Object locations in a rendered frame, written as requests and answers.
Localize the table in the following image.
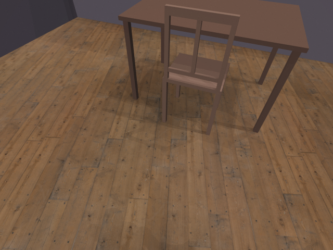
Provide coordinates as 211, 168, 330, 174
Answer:
118, 0, 309, 133

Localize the chair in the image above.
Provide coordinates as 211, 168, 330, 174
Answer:
162, 4, 240, 135

